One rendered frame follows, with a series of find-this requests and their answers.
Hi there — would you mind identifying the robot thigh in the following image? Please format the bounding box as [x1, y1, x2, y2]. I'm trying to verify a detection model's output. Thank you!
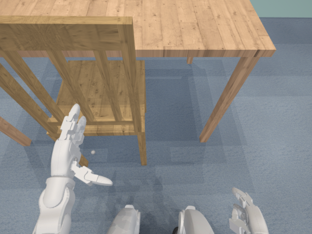
[178, 209, 214, 234]
[107, 208, 140, 234]

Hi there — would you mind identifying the left robot forearm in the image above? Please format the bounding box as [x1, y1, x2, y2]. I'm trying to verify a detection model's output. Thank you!
[32, 175, 75, 234]

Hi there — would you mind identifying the table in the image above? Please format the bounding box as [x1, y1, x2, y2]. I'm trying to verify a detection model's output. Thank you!
[0, 0, 276, 146]

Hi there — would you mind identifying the robot right thigh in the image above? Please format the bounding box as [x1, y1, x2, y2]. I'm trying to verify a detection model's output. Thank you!
[178, 209, 214, 234]

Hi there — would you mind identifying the robot right hand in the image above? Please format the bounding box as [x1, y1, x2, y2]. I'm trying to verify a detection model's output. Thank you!
[229, 187, 269, 234]

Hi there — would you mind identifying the robot left thigh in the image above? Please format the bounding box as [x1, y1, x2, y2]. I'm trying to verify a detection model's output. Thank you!
[107, 208, 140, 234]

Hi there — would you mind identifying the robot left hand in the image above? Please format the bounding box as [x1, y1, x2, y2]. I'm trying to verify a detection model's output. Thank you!
[51, 103, 113, 186]

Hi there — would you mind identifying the chair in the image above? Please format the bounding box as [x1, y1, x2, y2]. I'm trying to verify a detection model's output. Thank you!
[0, 16, 147, 167]

